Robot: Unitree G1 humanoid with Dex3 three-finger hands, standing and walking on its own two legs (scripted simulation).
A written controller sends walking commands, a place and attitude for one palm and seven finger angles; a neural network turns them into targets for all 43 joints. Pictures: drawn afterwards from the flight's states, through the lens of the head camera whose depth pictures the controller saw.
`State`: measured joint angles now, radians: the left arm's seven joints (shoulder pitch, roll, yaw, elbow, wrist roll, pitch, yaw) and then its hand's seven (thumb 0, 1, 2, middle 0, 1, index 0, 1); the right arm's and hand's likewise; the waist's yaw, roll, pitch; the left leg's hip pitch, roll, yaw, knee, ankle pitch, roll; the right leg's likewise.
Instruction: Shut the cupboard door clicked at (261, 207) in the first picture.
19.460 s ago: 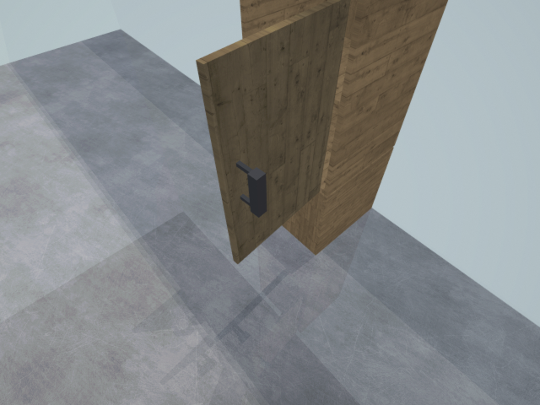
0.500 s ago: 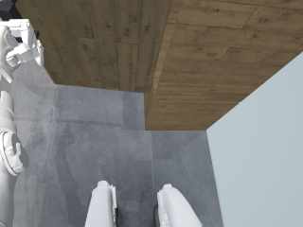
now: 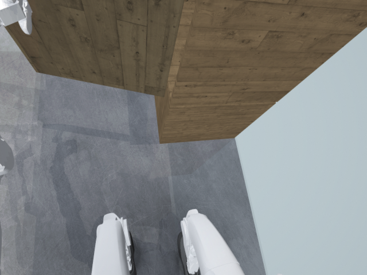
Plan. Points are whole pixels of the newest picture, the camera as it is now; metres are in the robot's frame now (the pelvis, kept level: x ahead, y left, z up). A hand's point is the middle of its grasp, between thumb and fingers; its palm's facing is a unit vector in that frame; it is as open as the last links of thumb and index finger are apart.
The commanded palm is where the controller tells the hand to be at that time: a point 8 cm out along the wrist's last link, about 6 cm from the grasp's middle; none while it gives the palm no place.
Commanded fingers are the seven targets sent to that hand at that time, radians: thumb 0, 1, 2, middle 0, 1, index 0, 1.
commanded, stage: push the door shut along its arc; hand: left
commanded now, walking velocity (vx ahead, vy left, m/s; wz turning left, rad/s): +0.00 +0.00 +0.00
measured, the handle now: out of the picture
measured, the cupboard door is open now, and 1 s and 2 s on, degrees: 75 73 73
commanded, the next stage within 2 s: pull the fist back off the door in 0.12 s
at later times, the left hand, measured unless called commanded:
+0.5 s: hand (35, 4) +0.61 +0.20 +0.10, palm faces +0.16 -0.99 -0.02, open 3.0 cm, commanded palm +0.57 +0.22 +0.11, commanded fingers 0.00 0.90 0.90 -1.30 -1.50 -1.30 -1.50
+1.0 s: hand (40, 43) +0.52 +0.18 +0.10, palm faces +0.12 -0.99 -0.01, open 3.1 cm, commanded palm +0.49 +0.22 +0.11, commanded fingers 0.00 0.90 0.90 -1.30 -1.50 -1.30 -1.50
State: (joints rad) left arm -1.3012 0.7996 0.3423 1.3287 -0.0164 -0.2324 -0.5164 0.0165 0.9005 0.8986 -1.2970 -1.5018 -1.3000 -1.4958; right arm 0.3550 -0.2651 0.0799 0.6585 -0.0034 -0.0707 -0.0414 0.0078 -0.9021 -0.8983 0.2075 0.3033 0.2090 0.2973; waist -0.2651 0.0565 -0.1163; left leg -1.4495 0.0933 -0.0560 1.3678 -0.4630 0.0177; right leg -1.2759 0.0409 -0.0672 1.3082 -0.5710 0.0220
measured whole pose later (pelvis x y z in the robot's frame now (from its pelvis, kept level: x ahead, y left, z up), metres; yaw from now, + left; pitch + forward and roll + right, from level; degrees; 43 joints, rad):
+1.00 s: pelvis +0.03 -0.02 +0.04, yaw +3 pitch +24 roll -3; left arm -0.82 0.41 0.38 1.07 -0.07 -0.42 -0.13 0.02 0.90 0.90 -1.30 -1.50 -1.30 -1.50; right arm 0.33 -0.26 -0.01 0.64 -0.02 0.03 0.03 0.01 -0.91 -0.90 0.20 0.30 0.20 0.30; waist -0.16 0.04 -0.14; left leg -1.16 0.08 -0.03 1.19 -0.46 -0.01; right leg -1.01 0.03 -0.05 1.17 -0.58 0.00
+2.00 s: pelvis +0.06 -0.01 +0.14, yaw +5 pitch +2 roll +0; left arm 0.05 0.31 0.18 0.11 -0.08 -0.06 0.07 0.02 0.90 0.90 -1.01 -1.18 -1.01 -1.17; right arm 0.15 -0.22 0.05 0.57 0.04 0.00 -0.11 0.01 -0.90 -0.90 0.20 0.30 0.20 0.30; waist 0.03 0.05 -0.05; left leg -0.35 0.02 0.03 0.58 -0.26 0.00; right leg -0.23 -0.03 -0.02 0.57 -0.37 0.01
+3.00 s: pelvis +0.07 -0.03 +0.15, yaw +5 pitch -2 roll +0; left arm 0.45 0.36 0.38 -0.33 -0.07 -0.10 0.09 0.01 0.89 0.90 -0.21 -0.30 -0.21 -0.30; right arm 0.18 -0.23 0.01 0.62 0.01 -0.05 -0.09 0.02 -0.90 -0.90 0.20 0.30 0.21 0.30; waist 0.04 0.08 -0.01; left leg -0.19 0.04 0.02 0.46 -0.23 -0.02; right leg -0.05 0.00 -0.03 0.41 -0.32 -0.01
